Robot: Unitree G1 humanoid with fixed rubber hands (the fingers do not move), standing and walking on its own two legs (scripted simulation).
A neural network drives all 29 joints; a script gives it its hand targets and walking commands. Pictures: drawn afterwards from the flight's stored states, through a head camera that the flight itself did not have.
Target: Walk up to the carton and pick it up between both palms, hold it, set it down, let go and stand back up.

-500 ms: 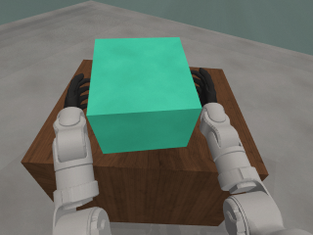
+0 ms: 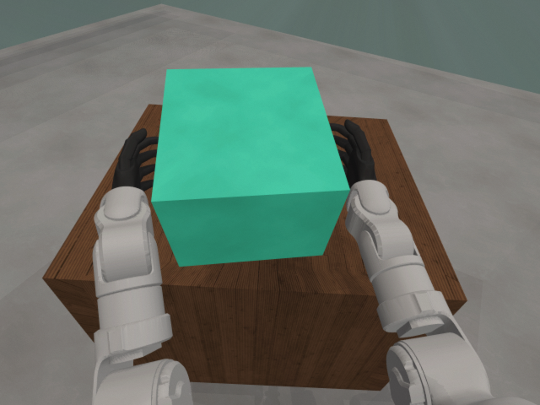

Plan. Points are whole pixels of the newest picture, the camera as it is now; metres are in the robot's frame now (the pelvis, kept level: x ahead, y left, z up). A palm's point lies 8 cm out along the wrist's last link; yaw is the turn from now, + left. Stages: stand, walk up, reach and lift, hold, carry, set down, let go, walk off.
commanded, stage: hold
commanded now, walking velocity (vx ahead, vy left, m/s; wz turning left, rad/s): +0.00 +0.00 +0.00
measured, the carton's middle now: (246, 164) +0.42 +0.01 +0.16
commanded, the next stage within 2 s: none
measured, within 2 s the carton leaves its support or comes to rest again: neither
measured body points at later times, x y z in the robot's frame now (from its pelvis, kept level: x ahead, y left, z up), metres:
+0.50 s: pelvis +0.00 +0.00 +0.00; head -0.03 +0.02 +0.45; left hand +0.37 +0.16 +0.18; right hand +0.38 -0.16 +0.18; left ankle +0.03 +0.14 -0.75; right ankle +0.01 -0.13 -0.75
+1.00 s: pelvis +0.01 +0.00 +0.00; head -0.02 +0.03 +0.45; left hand +0.37 +0.17 +0.17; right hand +0.38 -0.15 +0.18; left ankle +0.03 +0.14 -0.75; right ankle +0.01 -0.13 -0.75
